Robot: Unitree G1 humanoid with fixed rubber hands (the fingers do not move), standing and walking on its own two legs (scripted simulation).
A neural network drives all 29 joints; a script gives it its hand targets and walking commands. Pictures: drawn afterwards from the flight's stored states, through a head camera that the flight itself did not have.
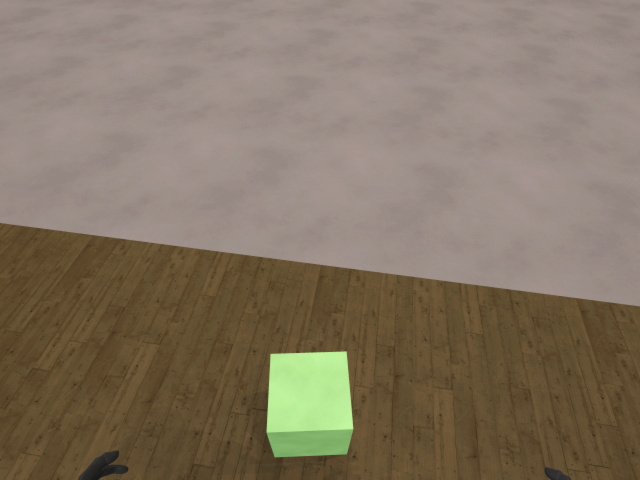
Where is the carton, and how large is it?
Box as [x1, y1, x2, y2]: [267, 352, 352, 456]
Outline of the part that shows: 346,352 271,354 267,414 267,435 274,456 346,453 352,432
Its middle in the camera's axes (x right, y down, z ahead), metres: -0.04 +0.48 +1.09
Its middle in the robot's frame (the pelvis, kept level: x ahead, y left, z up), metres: +0.42 +0.05 -0.66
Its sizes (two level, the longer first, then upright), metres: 0.210 0.200 0.250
